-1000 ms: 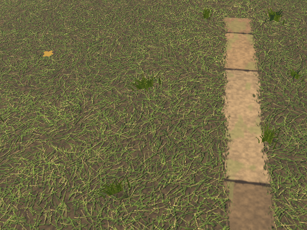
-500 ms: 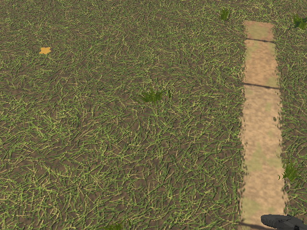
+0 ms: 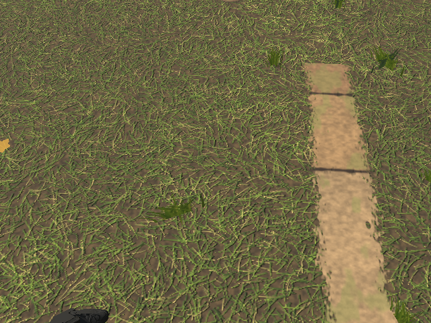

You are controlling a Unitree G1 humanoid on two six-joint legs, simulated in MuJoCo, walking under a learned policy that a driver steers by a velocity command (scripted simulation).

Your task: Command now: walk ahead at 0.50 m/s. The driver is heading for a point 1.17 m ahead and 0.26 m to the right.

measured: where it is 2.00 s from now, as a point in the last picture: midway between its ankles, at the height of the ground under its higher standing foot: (246, 155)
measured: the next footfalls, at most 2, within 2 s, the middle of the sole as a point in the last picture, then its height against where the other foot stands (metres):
left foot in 0.54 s outside the picture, level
right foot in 1.08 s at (245, 230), level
